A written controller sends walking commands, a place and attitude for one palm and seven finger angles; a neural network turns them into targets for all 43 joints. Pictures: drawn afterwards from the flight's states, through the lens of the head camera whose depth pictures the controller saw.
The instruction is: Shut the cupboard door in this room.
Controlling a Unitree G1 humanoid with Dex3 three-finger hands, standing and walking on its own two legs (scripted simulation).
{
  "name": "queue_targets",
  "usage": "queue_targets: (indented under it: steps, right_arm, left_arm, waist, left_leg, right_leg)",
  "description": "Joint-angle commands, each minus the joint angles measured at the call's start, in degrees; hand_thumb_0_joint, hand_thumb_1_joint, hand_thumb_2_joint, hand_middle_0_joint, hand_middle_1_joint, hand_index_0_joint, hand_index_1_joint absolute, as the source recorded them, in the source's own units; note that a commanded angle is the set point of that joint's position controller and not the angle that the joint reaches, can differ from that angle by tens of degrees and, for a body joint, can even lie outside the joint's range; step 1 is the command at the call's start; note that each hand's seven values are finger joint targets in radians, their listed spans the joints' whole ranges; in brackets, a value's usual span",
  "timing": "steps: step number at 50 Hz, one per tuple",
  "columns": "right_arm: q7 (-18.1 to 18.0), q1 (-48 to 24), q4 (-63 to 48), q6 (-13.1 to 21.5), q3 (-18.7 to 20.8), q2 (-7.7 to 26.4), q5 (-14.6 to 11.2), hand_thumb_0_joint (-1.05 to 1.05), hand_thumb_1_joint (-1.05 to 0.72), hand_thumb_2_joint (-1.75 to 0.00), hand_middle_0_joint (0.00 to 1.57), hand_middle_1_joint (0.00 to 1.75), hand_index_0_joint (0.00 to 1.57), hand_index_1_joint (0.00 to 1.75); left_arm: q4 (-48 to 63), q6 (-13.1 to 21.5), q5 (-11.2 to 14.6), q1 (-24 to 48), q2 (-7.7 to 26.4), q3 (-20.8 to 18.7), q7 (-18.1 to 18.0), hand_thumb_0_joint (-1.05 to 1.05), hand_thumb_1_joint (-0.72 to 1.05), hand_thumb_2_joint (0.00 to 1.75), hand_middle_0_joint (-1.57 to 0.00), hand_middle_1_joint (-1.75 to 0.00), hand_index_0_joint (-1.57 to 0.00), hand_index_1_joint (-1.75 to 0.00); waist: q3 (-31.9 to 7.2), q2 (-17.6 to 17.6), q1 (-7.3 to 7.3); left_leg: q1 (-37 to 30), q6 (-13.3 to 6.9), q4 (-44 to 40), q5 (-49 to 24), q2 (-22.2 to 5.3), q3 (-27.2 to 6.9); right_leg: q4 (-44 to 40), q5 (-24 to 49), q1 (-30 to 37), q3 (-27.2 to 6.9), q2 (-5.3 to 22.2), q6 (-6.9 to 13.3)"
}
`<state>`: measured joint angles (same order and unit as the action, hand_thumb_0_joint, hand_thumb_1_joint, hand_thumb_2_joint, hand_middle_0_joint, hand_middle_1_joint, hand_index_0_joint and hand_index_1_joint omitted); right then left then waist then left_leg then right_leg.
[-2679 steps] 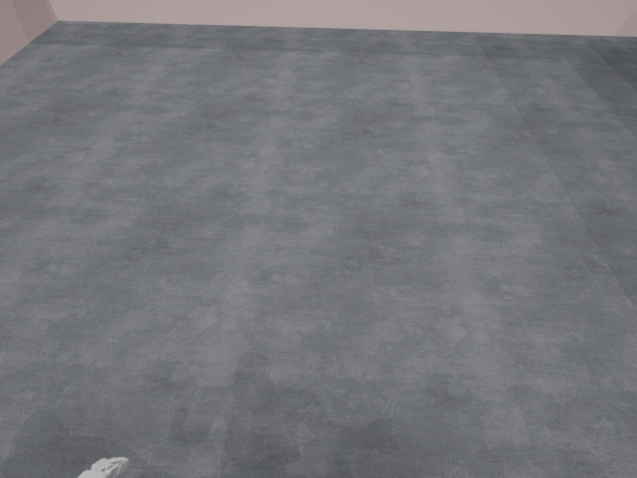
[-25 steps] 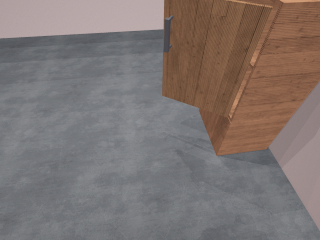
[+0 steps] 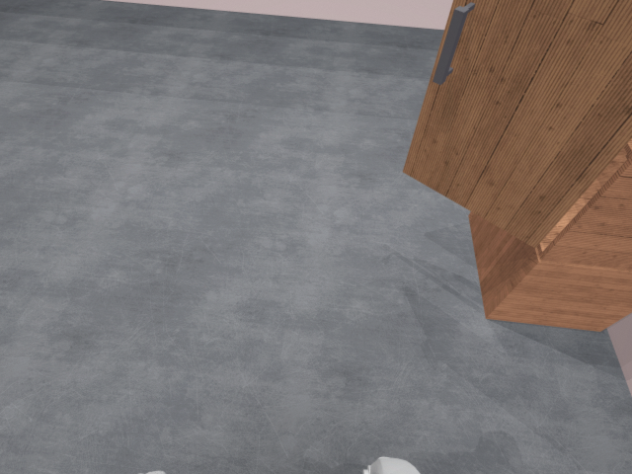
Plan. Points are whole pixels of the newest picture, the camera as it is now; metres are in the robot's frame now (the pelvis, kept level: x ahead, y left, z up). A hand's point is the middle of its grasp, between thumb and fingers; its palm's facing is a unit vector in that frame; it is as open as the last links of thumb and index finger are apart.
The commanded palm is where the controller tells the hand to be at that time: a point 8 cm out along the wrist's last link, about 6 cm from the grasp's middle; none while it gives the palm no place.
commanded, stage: walk to a spot facing it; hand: left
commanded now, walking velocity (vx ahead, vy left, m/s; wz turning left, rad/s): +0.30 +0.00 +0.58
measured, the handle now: (454, 44) +0.92 -0.27 +0.06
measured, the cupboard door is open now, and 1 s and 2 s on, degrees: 55 55 55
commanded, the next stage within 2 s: turn to face it in 0.52 s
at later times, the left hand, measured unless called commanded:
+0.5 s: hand out of the picture +0.04 +0.14 -0.16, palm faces +0.42 -0.88 -0.23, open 7.4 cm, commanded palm none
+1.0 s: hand (170, 410) +0.23 +0.23 -0.18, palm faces +0.40 -0.89 -0.20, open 7.3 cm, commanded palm none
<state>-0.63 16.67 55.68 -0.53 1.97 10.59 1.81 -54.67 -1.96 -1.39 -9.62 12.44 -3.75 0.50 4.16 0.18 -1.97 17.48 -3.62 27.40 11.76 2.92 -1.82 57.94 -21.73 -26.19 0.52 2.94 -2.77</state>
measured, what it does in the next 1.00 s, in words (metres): walks ahead, turning left: right foot, then left foot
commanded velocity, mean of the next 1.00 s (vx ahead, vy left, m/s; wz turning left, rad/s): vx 0.13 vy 0.00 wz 0.11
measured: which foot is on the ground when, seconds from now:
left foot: down 0.00-0.18, up 0.20-0.60, down 0.62-0.98, up 1.00-1.00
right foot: up 0.00-0.18, down 0.20-0.60, up 0.62-0.94, down 0.96-1.00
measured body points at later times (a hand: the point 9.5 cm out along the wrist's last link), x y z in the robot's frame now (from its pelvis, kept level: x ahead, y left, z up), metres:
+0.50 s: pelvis +0.12 -0.03 +0.00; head +0.17 -0.02 +0.45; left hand +0.02 +0.19 -0.14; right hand +0.31 -0.23 -0.14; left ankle +0.14 +0.13 -0.68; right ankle +0.07 -0.17 -0.74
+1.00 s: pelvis +0.25 +0.05 -0.02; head +0.28 +0.05 +0.43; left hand +0.21 +0.28 -0.17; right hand +0.43 -0.13 -0.17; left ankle +0.19 +0.13 -0.74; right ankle +0.33 -0.03 -0.74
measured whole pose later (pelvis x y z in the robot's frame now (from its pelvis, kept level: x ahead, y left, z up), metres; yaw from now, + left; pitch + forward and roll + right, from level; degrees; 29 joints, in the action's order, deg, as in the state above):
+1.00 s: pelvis +0.25 +0.05 -0.02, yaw +19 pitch -1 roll +1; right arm -1.0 7.7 54.1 -1.8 2.1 10.3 1.0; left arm -54.3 -1.1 -1.8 -14.7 8.8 -3.1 0.3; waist 4.1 0.7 2.4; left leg 13.8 -0.6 39.8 25.2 -3.9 12.0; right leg 38.7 -16.2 -22.0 2.6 1.1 1.0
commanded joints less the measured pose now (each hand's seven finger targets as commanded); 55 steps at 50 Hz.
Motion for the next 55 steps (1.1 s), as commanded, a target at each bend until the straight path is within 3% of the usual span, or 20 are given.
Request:
queue_targets:
  steps: [1, 5, 7, 8, 9, 11, 15, 19, 24, 28, 29, 30, 31, 32, 36, 46, 48, 49, 51, 55]
  right_arm:
    - [-0.7, 4.2, -2.4, 1.0, 3.6, 12.8, 0.1, 0.00, -0.90, -0.90, 0.20, 0.30, 0.20, 0.30]
    - [-0.3, 1.9, -3.2, 0.5, 4.1, 13.5, 0.3, 0.00, -0.90, -0.90, 0.20, 0.30, 0.20, 0.30]
    - [-0.2, -1.5, -4.0, 0.3, 4.2, 12.9, -0.1, 0.00, -0.90, -0.90, 0.20, 0.30, 0.20, 0.30]
    - [0.0, -3.1, -5.1, 0.4, 3.8, 10.4, -0.6, 0.00, -0.90, -0.90, 0.20, 0.30, 0.20, 0.30]
    - [0.2, -2.7, -6.7, 0.8, 2.8, 5.4, -1.2, 0.00, -0.90, -0.90, 0.20, 0.30, 0.20, 0.30]
    - [1.1, -3.7, -8.0, 0.6, 3.6, 7.5, 0.2, 0.00, -0.90, -0.90, 0.20, 0.30, 0.20, 0.30]
    - [2.9, -4.2, -6.0, -0.3, 2.9, 5.5, 0.0, 0.00, -0.90, -0.90, 0.20, 0.30, 0.20, 0.30]
    - [3.5, -9.4, -7.7, -0.6, 2.1, 3.9, -0.3, 0.00, -0.90, -0.90, 0.20, 0.30, 0.20, 0.30]
    - [4.3, -17.1, -10.6, -0.2, 1.0, 3.6, -0.3, 0.00, -0.90, -0.90, 0.20, 0.30, 0.20, 0.30]
    - [3.4, -6.7, -8.9, 0.5, 1.8, 7.5, 0.1, 0.00, -0.90, -0.90, 0.20, 0.30, 0.20, 0.30]
    - [2.9, 1.1, -7.1, 0.7, 2.8, 11.0, 0.3, 0.00, -0.90, -0.90, 0.20, 0.30, 0.20, 0.30]
    - [2.2, 6.9, -6.1, 1.1, 4.9, 19.4, 0.9, 0.00, -0.90, -0.90, 0.20, 0.30, 0.20, 0.30]
    - [1.6, 11.0, -5.7, 0.8, 5.0, 22.4, -0.5, 0.00, -0.90, -0.90, 0.20, 0.30, 0.20, 0.30]
    - [1.0, 6.9, -6.5, 1.3, 4.2, 20.3, -0.4, 0.00, -0.90, -0.90, 0.20, 0.30, 0.20, 0.30]
    - [-1.0, -6.9, -7.3, 2.4, 0.7, 9.4, -0.4, 0.00, -0.90, -0.90, 0.20, 0.30, 0.20, 0.30]
    - [-0.9, -9.7, -4.5, -0.4, 2.1, 8.8, -0.4, 0.00, -0.90, -0.90, 0.20, 0.30, 0.20, 0.30]
    - [-0.7, -9.3, -5.4, -0.6, 2.2, 7.1, -0.8, 0.00, -0.90, -0.90, 0.20, 0.30, 0.20, 0.30]
    - [-0.5, -7.7, -6.2, -0.6, 2.1, 4.2, -1.2, 0.00, -0.90, -0.90, 0.20, 0.30, 0.20, 0.30]
    - [-0.9, -9.3, -7.4, -1.2, 1.9, 5.3, -1.2, 0.00, -0.90, -0.90, 0.20, 0.30, 0.20, 0.30]
    - [-1.1, -9.1, -7.2, -0.3, 1.2, 4.5, -1.3, 0.00, -0.90, -0.90, 0.20, 0.30, 0.20, 0.30]
  left_arm:
    - [7.2, 2.3, -0.3, 3.7, 4.7, -1.1, 0.3, 0.00, 0.90, 0.90, -0.20, -0.30, -0.20, -0.30]
    - [8.0, 2.4, -0.2, 2.1, 4.7, -1.0, 0.4, 0.00, 0.90, 0.90, -0.20, -0.30, -0.20, -0.30]
    - [5.8, 2.8, -0.2, -5.3, 6.0, -1.6, 0.3, 0.00, 0.90, 0.90, -0.20, -0.30, -0.20, -0.30]
    - [4.7, 3.2, -0.6, -10.2, 8.9, -2.6, -0.2, 0.00, 0.90, 0.90, -0.20, -0.30, -0.20, -0.30]
    - [4.4, 3.7, -1.4, -14.3, 14.8, -3.8, -1.3, 0.00, 0.90, 0.90, -0.20, -0.30, -0.20, -0.30]
    - [5.6, 3.5, -0.1, -10.0, 14.0, -3.6, -1.8, 0.00, 0.90, 0.90, -0.20, -0.30, -0.20, -0.30]
    - [5.1, 5.4, -0.1, -5.0, 6.4, -1.5, -1.4, 0.00, 0.90, 0.90, -0.20, -0.30, -0.20, -0.30]
    - [2.0, 6.1, -0.3, -12.4, 6.0, -1.2, -1.7, 0.00, 0.90, 0.90, -0.20, -0.30, -0.20, -0.30]
    - [1.1, 6.0, -0.4, -15.7, 7.9, -1.4, -1.9, 0.00, 0.90, 0.90, -0.20, -0.30, -0.20, -0.30]
    - [2.2, 5.7, 0.1, -13.9, 11.5, -2.2, -1.8, 0.00, 0.90, 0.90, -0.20, -0.30, -0.20, -0.30]
    - [3.0, 5.6, 0.3, -13.1, 11.4, -2.1, -1.5, 0.00, 0.90, 0.90, -0.20, -0.30, -0.20, -0.30]
    - [5.0, 5.3, 1.0, -14.5, 7.9, -1.7, -0.4, 0.00, 0.90, 0.90, -0.20, -0.30, -0.20, -0.30]
    - [8.6, 4.9, 0.7, -9.0, 7.1, -0.8, -0.8, 0.00, 0.90, 0.90, -0.20, -0.30, -0.20, -0.30]
    - [8.7, 4.8, 0.6, -9.0, 6.3, -1.1, -1.4, 0.00, 0.90, 0.90, -0.20, -0.30, -0.20, -0.30]
    - [1.4, 2.0, -0.1, -13.3, 2.0, 0.2, -1.3, 0.00, 0.90, 0.90, -0.20, -0.30, -0.20, -0.30]
    - [1.4, 0.5, -0.5, -11.9, 2.0, -1.0, -0.3, 0.00, 0.90, 0.90, -0.20, -0.30, -0.20, -0.30]
    - [1.9, 1.4, -0.9, -13.3, 5.2, -1.8, -0.4, 0.00, 0.90, 0.90, -0.20, -0.30, -0.20, -0.30]
    - [2.1, 2.0, -1.1, -13.0, 9.5, -2.5, -0.6, 0.00, 0.90, 0.90, -0.20, -0.30, -0.20, -0.30]
    - [2.2, 2.2, -0.5, -13.2, 10.2, -3.2, -2.2, 0.00, 0.90, 0.90, -0.20, -0.30, -0.20, -0.30]
    - [4.4, 1.6, -0.5, -7.2, 8.2, -3.3, -2.7, 0.00, 0.90, 0.90, -0.20, -0.30, -0.20, -0.30]
  waist:
    - [-4.7, 6.7, -1.55]
    - [-3.9, 9.2, -0.25]
    - [-5.5, 7.4, 3.63]
    - [-5.3, 0.7, 6.31]
    - [-6.6, -18.0, 8.23]
    - [-1.9, -8.6, 3.90]
    - [1.0, -9.3, 0.63]
    - [0.4, -10.5, 2.59]
    - [0.9, -9.9, 4.36]
    - [-6.1, -9.0, -1.57]
    - [-12.0, -5.6, -5.70]
    - [-19.2, 10.8, -7.29]
    - [-21.1, 8.6, -8.45]
    - [-16.6, 2.8, -6.09]
    - [-7.0, 6.7, 1.75]
    - [0.3, 5.5, 4.61]
    - [-0.5, -4.5, 5.33]
    - [-2.0, -13.2, 4.64]
    - [-7.9, -17.3, 5.58]
    - [-12.0, -5.7, 4.10]
  left_leg:
    - [-9.6, -7.0, -14.1, 16.7, -13.9, -23.6]
    - [-3.2, -6.2, -13.0, 18.9, -11.5, -23.9]
    - [6.4, -4.1, -8.0, 21.1, -8.0, -20.9]
    - [18.8, -1.6, 0.2, 23.3, -3.7, -16.8]
    - [31.8, 2.7, 20.6, 23.7, 3.6, -4.0]
    - [30.1, 3.4, 40.5, 18.0, -2.1, -3.0]
    - [24.5, 5.3, 41.0, 3.6, -6.2, 1.0]
    - [24.7, 4.8, 33.6, 2.7, -6.1, 5.1]
    - [20.6, 3.3, 17.7, 3.0, -5.1, 9.2]
    - [-2.8, 0.2, 6.6, 2.0, 0.5, 12.9]
    - [-18.6, -1.4, 2.2, -3.6, -2.7, 9.3]
    - [-34.7, -10.0, 2.8, -18.4, -21.7, -16.6]
    - [-34.5, -13.9, -2.2, -28.1, -29.2, -24.7]
    - [-26.7, -13.0, -3.2, -24.6, -29.8, -18.6]
    - [-6.1, -6.8, -8.4, -16.6, -20.6, -4.7]
    - [2.2, -2.6, -2.2, 0.2, -19.1, 5.6]
    - [2.8, 1.9, 10.0, 7.0, -11.9, 11.1]
    - [8.1, 4.5, 21.5, 18.7, -4.4, 13.5]
    - [14.3, 5.2, 37.0, 24.5, -3.8, 2.7]
    - [12.3, 6.1, 29.5, 18.4, -5.3, 0.7]
  right_leg:
    - [-8.0, -1.0, -6.6, 0.0, -0.8, -0.5]
    - [-19.2, -0.3, 2.6, 1.6, -3.2, -0.3]
    - [-29.4, 4.5, 18.3, 2.6, -4.5, -0.1]
    - [-37.6, -1.7, 31.1, -3.5, 0.6, 1.3]
    - [-48.5, -19.9, 39.0, -27.0, 19.4, 7.1]
    - [-51.9, -27.7, 24.1, -32.4, 26.6, 11.6]
    - [-46.8, 7.0, 18.9, -2.8, 14.8, 7.6]
    - [-42.4, 33.0, 26.5, 5.6, 14.2, 6.4]
    - [-39.2, 43.3, 30.9, 9.8, 15.9, 6.3]
    - [-21.3, 55.8, 25.6, 14.4, 16.1, 4.4]
    - [-8.1, 44.3, 16.2, 14.5, 15.5, 2.6]
    - [12.4, -1.2, -4.0, 13.6, 5.7, -0.7]
    - [20.7, -14.1, -10.9, 5.3, 3.4, -0.3]
    - [21.4, -10.7, -11.4, 1.8, 4.6, 0.2]
    - [8.8, -2.1, -2.4, -0.8, 6.0, 0.1]
    - [-20.6, 10.6, 10.9, 3.6, -1.2, 1.2]
    - [-29.2, 23.9, 11.5, -7.9, 4.0, 4.8]
    - [-35.9, 33.7, 14.4, -21.5, 13.9, 10.4]
    - [-40.3, 33.7, 21.4, -30.2, 16.5, 17.4]
    - [-34.0, 39.1, 23.7, -19.6, 11.6, 15.4]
